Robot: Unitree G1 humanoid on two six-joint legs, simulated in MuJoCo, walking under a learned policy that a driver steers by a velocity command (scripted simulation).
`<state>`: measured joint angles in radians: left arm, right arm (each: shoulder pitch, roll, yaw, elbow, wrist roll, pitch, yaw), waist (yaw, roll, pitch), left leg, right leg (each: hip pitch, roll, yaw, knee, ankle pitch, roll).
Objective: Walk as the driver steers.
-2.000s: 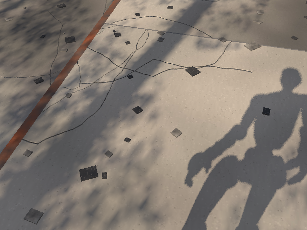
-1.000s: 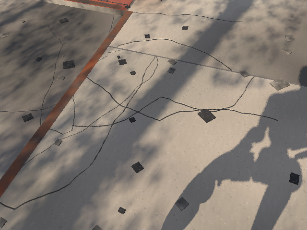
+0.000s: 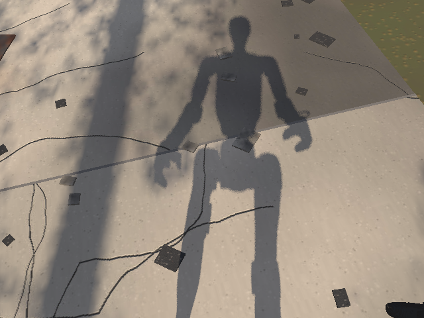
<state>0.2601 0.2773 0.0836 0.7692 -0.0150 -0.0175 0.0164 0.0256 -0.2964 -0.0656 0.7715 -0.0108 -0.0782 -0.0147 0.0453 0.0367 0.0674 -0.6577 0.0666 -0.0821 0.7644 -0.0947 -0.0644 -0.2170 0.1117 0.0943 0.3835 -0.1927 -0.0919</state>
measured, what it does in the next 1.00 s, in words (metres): walks ahead: left foot, then right foot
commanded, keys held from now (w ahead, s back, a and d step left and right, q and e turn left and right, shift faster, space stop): no key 0.36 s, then w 0.16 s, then no key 0.48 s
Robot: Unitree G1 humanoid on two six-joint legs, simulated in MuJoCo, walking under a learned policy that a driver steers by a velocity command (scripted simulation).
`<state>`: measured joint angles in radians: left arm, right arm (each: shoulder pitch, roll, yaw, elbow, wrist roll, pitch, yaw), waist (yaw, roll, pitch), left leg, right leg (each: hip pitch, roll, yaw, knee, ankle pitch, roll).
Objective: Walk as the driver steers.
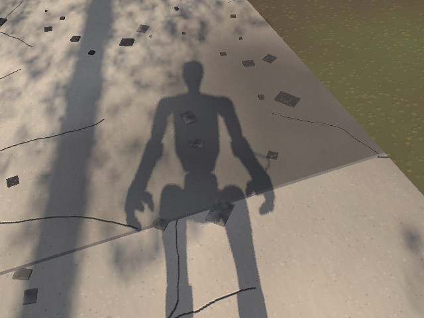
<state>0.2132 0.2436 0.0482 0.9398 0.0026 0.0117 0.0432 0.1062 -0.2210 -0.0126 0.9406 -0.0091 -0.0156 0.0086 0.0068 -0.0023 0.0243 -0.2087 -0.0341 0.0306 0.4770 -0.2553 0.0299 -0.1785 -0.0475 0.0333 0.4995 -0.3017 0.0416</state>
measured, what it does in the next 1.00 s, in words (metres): walks ahead, turning left: left foot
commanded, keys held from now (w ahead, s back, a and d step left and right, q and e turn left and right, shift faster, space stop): no key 0.16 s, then q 0.04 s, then w+q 0.62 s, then w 0.18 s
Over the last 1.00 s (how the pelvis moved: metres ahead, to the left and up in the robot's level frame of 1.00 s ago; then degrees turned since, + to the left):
0.20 0.03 -0.01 -4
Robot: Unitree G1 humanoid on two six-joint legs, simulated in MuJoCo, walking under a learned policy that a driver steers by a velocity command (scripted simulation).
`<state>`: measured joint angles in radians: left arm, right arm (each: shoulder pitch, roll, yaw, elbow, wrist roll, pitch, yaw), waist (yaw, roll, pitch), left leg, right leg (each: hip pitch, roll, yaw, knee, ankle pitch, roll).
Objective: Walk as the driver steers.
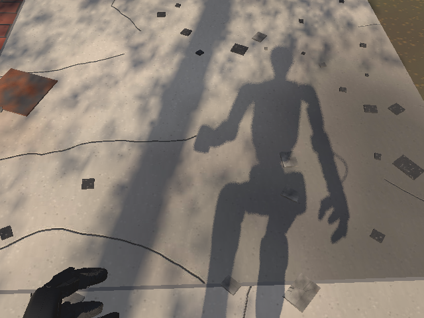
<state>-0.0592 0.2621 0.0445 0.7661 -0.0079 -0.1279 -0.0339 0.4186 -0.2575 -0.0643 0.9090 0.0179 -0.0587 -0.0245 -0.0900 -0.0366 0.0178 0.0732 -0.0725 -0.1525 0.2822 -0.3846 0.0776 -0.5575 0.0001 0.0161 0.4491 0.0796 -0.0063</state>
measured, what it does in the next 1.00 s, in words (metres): walks ahead, turning right: right foot, then left foot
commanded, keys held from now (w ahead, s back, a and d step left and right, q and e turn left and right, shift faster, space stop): w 0.02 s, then w+e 0.10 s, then e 0.86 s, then no key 0.02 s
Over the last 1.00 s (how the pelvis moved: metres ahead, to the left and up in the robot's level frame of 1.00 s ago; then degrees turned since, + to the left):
0.29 0.13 0.00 23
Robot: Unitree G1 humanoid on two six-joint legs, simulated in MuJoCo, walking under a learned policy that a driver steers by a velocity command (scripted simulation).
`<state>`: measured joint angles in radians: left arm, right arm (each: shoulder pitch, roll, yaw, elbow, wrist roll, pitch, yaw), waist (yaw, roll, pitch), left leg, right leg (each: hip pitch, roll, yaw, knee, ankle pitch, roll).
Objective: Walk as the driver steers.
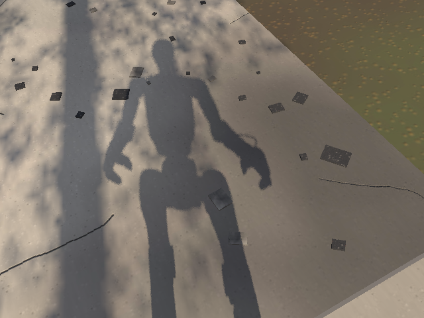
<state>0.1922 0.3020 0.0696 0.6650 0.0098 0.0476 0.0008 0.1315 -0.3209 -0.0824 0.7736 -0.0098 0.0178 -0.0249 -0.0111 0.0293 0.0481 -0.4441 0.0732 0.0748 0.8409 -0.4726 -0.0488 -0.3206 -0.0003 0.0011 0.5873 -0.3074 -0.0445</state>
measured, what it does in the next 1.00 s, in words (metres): steps on the spot, turning left: left foot, then right foot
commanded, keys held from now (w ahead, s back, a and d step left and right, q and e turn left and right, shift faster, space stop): no key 0.02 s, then q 0.70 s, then w+q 0.16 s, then w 0.12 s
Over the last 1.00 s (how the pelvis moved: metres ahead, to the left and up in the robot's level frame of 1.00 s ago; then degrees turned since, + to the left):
0.27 -0.03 0.00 -29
